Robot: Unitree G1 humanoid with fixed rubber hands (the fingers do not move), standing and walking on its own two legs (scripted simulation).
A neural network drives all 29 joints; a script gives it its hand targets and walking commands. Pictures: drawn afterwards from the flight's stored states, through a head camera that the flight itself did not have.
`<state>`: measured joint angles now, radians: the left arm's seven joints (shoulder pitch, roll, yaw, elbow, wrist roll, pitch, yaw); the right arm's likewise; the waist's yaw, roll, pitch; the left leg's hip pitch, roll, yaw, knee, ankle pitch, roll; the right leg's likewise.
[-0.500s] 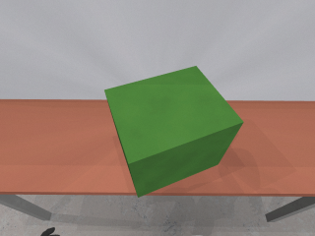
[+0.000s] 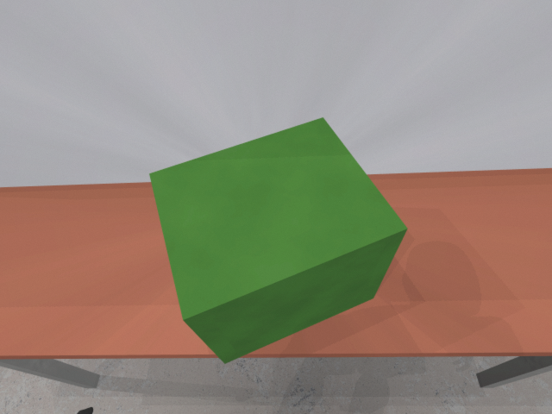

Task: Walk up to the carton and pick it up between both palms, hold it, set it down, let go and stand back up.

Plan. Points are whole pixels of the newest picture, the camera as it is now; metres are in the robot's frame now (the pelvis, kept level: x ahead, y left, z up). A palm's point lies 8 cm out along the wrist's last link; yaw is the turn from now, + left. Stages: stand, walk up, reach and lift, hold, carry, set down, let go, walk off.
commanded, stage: walk up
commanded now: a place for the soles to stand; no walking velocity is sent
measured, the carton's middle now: (273, 242) +0.36 +0.02 +0.00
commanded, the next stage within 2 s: reach and lift in 1.00 s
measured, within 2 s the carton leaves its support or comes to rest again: neither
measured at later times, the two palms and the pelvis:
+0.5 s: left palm out of the picture +0.07 +0.37 -0.11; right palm out of the picture +0.07 -0.26 -0.12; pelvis +0.01 +0.05 +0.00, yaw +0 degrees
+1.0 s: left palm out of the picture +0.09 +0.37 -0.11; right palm out of the picture +0.07 -0.26 -0.12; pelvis +0.02 +0.05 +0.00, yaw +0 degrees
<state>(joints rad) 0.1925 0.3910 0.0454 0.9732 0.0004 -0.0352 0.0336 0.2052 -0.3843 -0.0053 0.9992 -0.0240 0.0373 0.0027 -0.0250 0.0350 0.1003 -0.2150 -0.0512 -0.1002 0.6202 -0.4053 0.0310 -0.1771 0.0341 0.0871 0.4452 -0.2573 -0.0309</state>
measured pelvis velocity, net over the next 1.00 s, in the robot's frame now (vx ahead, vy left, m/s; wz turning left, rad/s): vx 0.02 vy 0.05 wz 0.01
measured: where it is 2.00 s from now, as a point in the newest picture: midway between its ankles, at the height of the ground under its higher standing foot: outside the picture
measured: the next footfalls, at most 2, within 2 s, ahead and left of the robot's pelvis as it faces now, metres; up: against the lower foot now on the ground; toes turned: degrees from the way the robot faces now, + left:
left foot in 0.10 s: +0.03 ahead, +0.14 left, +0.00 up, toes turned -3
right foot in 0.38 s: +0.03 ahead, -0.10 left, +0.00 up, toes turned +4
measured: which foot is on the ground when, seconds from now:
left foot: up 0.00-0.08, down 0.10-1.00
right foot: down 0.00-0.12, up 0.14-0.36, down 0.38-1.00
